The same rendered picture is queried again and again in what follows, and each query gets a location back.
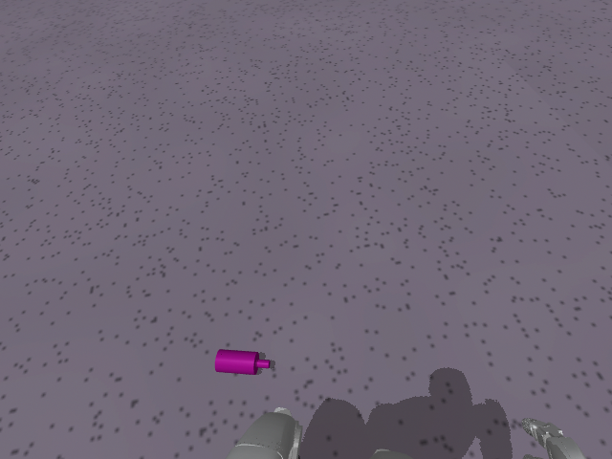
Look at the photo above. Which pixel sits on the right robot hand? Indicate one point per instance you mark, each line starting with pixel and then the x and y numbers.
pixel 552 439

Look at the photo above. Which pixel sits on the bottle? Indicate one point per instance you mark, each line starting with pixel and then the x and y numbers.
pixel 239 362

